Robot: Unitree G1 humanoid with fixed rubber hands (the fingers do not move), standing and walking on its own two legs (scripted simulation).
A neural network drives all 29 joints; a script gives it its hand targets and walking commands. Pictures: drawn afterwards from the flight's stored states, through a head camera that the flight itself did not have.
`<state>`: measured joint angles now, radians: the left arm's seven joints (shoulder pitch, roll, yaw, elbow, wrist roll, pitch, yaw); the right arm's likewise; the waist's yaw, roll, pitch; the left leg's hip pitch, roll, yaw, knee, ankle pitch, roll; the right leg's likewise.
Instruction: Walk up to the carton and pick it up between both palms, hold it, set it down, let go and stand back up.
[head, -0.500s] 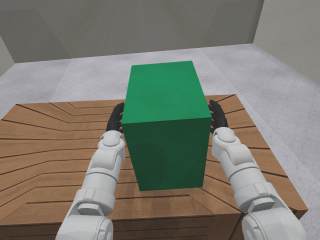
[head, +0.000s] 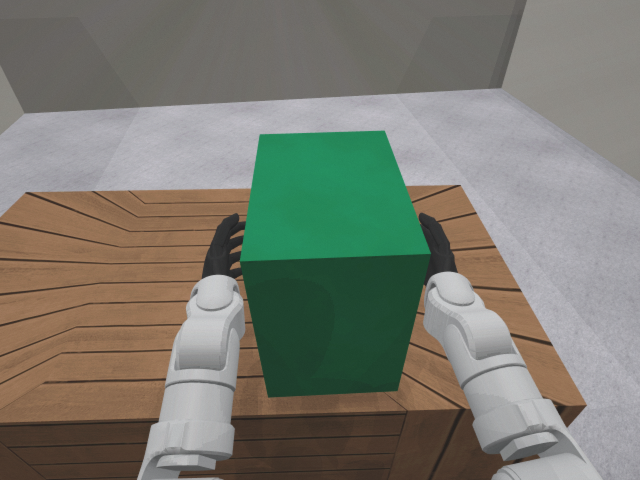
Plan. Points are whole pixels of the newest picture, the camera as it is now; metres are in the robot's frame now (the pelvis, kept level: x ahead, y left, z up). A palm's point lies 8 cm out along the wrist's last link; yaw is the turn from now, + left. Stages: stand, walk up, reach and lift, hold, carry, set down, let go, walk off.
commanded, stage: reach and lift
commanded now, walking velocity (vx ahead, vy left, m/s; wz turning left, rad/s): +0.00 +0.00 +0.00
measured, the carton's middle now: (327, 261) +0.41 -0.01 +0.10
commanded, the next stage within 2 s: hold in 0.62 s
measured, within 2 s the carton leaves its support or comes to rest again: neither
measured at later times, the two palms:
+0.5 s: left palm (209, 246) +0.38 +0.14 +0.16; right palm (425, 244) +0.37 -0.13 +0.16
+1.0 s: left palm (204, 252) +0.37 +0.14 +0.16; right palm (424, 247) +0.37 -0.13 +0.16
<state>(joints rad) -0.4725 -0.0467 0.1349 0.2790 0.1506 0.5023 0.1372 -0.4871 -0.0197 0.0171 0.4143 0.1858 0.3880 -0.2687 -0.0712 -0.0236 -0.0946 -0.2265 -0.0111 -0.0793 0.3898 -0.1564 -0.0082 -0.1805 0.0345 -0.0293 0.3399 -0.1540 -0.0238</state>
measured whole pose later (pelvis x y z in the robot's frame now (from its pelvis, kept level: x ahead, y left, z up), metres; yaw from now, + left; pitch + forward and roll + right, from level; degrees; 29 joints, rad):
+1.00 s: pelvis +0.02 +0.01 +0.00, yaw -2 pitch -4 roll -1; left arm -0.48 -0.07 0.18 0.10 0.20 0.69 0.12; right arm -0.56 -0.05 0.06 0.37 0.25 0.48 -0.28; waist -0.07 0.00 -0.05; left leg -0.13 -0.01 -0.06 0.40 -0.21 0.01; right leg -0.06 0.04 0.01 0.30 -0.17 -0.01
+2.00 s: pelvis +0.01 +0.01 +0.00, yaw -1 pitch -5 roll -1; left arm -0.59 -0.06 0.24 0.21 0.26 0.69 0.08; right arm -0.67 -0.01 -0.01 0.53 0.19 0.43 -0.25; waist -0.06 -0.03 -0.03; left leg -0.12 -0.02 -0.07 0.39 -0.18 0.00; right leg -0.07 0.04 -0.01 0.32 -0.16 -0.01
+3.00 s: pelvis +0.01 +0.01 +0.00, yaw -2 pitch -6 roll -1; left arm -0.55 -0.07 0.23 0.15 0.27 0.71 0.07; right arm -0.63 -0.02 0.03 0.49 0.21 0.43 -0.26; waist -0.06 -0.01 -0.02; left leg -0.08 -0.01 -0.05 0.38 -0.19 0.01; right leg -0.03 0.04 0.01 0.30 -0.16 -0.01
